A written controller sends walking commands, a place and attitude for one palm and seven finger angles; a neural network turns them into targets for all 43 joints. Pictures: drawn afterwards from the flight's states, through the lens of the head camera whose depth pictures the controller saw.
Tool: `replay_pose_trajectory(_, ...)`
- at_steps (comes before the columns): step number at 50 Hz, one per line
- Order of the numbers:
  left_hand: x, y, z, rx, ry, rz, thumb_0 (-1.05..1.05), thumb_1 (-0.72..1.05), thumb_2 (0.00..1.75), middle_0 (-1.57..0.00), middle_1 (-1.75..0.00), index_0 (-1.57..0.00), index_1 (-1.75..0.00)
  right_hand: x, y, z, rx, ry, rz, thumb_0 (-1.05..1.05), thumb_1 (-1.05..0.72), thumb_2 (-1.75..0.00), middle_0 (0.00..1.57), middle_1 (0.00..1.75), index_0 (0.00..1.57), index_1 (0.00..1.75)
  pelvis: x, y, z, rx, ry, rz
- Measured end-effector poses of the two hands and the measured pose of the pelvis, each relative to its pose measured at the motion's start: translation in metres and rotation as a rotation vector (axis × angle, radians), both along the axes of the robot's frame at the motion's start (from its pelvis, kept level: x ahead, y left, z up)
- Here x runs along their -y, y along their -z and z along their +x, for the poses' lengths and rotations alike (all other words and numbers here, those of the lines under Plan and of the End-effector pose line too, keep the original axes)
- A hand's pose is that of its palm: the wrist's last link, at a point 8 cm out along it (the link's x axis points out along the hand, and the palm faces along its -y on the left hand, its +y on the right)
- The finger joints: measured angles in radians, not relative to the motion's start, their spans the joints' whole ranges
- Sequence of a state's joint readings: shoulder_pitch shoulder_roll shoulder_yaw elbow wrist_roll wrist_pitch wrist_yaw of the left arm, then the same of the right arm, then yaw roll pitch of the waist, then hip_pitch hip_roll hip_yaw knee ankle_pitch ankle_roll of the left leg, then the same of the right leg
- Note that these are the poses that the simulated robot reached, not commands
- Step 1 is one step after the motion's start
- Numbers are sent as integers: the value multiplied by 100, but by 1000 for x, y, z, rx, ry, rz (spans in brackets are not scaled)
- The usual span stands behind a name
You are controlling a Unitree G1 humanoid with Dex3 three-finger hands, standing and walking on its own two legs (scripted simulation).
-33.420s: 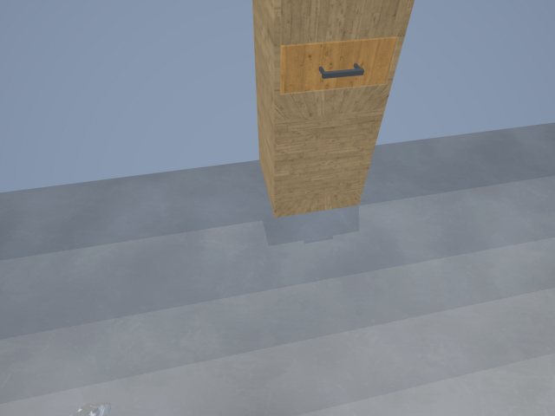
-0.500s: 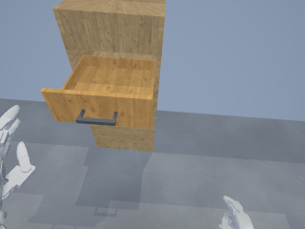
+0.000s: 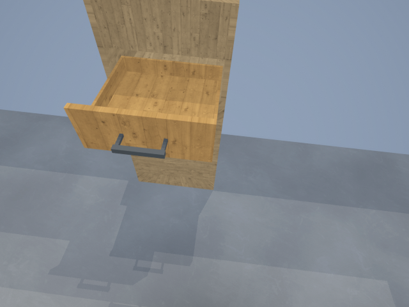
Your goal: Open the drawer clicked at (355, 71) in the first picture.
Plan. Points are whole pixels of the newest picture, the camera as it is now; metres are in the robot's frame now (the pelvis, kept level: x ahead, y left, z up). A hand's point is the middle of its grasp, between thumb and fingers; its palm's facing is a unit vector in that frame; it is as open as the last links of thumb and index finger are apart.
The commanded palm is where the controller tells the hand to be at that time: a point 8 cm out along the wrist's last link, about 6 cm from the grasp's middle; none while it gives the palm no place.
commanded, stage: let the arm hang, fingers relaxed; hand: left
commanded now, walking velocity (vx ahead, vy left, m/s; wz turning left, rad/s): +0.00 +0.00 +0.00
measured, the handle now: (140, 145) +0.49 +0.21 -0.04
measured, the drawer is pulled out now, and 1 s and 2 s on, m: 0.29 0.29 0.29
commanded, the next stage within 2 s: look to check the result in 0.64 s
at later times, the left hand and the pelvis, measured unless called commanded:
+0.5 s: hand out of the picture -0.01 +0.15 -0.18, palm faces +0.01 -0.98 -0.17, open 7.3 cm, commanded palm none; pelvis +0.00 -0.01 +0.00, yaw -1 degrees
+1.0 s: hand out of the picture -0.02 +0.13 -0.17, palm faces +0.04 -0.98 -0.18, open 7.3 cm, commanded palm none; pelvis +0.00 -0.03 +0.00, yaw +0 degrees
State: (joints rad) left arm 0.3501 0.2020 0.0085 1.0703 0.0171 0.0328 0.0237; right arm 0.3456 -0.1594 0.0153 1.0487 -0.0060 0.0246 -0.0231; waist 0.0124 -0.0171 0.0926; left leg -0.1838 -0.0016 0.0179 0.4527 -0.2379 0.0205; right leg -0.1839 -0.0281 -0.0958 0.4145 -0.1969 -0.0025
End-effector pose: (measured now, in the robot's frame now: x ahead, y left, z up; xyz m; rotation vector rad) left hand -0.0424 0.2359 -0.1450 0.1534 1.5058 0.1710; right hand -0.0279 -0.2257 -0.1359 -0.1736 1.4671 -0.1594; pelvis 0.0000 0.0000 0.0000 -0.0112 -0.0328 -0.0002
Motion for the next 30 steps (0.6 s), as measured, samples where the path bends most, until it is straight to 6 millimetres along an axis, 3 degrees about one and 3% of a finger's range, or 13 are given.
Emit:
replay_pose_trajectory(4, -1, -6, -23, -71, -12, 15, 0, 94, 90, -20, -30, -20, -30, -10, 4, -22, -52, 26, 27, 1, -91, -90, 20, 30, 20, 30, -2, -1, 0, 3, 1, 4)
replay_pose_trajectory(8, 3, -8, -29, -84, -13, 17, 0, 93, 90, -20, -30, -20, -30, -21, 9, -31, -65, 44, 59, 1, -91, -90, 20, 30, 20, 30, -2, -1, -2, 6, 6, 8)
replay_pose_trajectory(16, 22, -3, -4, -4, 5, -10, 1, 91, 90, -20, -30, -20, -30, -36, 16, -25, -21, 65, 106, 1, -91, -90, 20, 30, 20, 30, 2, 0, -4, 11, 15, 14)
replay_pose_trajectory(23, 40, 1, 25, 81, 21, -37, 0, 91, 90, -20, -30, -20, -30, -34, 17, -15, 21, 72, 111, 1, -90, -90, 20, 30, 20, 30, 7, 0, -5, 12, 17, 17)
replay_pose_trajectory(30, 41, 1, 27, 84, 15, -25, 1, 92, 90, -20, -30, -20, -30, -22, 16, -15, 20, 74, 96, 1, -91, -90, 20, 30, 20, 30, 14, 0, -4, 12, 14, 16)
